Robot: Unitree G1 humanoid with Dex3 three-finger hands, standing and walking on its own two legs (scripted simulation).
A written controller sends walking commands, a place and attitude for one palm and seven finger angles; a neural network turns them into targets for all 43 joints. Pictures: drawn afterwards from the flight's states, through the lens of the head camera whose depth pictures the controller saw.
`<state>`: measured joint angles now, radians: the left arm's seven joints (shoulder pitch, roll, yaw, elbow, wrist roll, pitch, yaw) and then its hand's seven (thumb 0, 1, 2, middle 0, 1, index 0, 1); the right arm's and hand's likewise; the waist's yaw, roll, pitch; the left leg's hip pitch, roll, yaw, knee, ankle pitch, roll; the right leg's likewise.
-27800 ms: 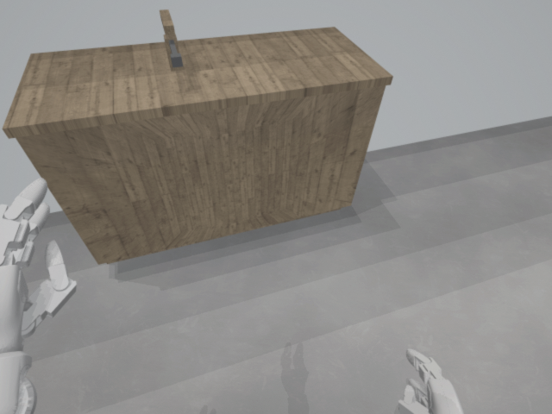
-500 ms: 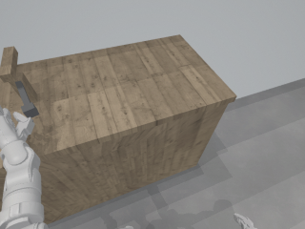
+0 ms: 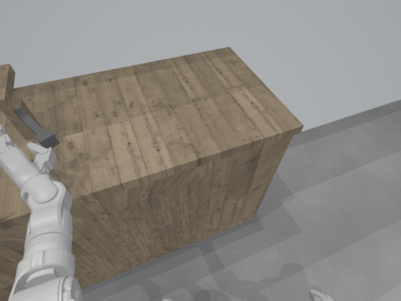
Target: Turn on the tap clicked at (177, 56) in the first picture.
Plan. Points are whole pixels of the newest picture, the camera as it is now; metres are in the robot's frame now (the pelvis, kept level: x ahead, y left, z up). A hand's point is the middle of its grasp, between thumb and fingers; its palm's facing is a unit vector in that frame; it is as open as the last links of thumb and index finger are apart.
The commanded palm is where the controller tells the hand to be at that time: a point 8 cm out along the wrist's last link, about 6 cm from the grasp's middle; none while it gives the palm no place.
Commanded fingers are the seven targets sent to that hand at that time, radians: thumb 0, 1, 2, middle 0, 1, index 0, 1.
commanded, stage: push the lever round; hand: left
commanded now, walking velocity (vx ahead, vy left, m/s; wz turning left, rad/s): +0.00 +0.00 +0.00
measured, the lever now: (47, 139) +0.41 +0.33 +0.09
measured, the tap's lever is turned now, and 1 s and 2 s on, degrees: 27 56 85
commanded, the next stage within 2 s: lift the hand up off the lever in 1.70 s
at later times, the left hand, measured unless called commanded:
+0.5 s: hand (67, 140) +0.41 +0.30 +0.08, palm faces +0.83 -0.56 -0.05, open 7.7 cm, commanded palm +0.36 +0.30 +0.09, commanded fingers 0.00 0.90 0.90 -0.15 -0.15 -0.15 -0.15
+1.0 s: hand (81, 127) +0.46 +0.28 +0.08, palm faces +0.87 -0.48 -0.08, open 7.6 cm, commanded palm +0.41 +0.27 +0.09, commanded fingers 0.00 0.90 0.90 -0.15 -0.15 -0.15 -0.15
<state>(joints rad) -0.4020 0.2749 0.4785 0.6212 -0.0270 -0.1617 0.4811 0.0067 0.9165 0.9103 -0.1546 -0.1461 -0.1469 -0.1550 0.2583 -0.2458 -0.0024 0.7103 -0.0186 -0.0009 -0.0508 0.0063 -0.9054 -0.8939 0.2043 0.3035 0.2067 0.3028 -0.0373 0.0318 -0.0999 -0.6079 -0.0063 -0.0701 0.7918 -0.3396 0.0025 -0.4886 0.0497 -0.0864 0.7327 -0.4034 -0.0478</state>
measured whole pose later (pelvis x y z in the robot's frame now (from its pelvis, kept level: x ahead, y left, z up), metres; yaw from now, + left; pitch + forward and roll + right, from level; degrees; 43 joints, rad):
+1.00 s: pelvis +0.00 +0.01 -0.01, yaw +0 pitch +14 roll -2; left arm -0.78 0.25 0.55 1.00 0.11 -0.16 0.82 0.00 0.95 0.92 -0.15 -0.15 -0.15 -0.15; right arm 0.33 -0.23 -0.03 0.77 -0.10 0.03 0.06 0.00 -0.91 -0.89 0.20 0.30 0.21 0.30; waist -0.10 0.04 -0.15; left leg -0.73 -0.01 -0.07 0.84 -0.36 0.01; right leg -0.60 0.05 -0.09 0.78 -0.42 -0.04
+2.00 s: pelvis +0.03 -0.02 -0.01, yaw -1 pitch +18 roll -2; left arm -0.92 0.42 0.65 1.17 0.17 -0.14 0.79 0.01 0.90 0.91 -0.16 -0.15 -0.12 -0.14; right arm 0.43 -0.25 -0.03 0.75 -0.10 0.05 0.08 0.00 -0.91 -0.89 0.20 0.30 0.20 0.30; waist -0.17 0.04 -0.16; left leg -0.77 0.02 -0.08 0.82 -0.37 -0.02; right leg -0.65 0.08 -0.09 0.75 -0.43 -0.07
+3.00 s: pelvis +0.02 -0.01 +0.01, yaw +0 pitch +12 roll -2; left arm -0.86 0.33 0.58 1.01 0.14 -0.05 0.79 0.01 0.90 0.90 -0.15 -0.15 -0.15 -0.15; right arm 0.38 -0.24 -0.04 0.79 -0.09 0.04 0.06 0.00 -0.91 -0.89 0.20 0.30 0.20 0.30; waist -0.12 0.04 -0.14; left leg -0.62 0.00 -0.07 0.74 -0.33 -0.01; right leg -0.50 0.06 -0.08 0.67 -0.39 -0.06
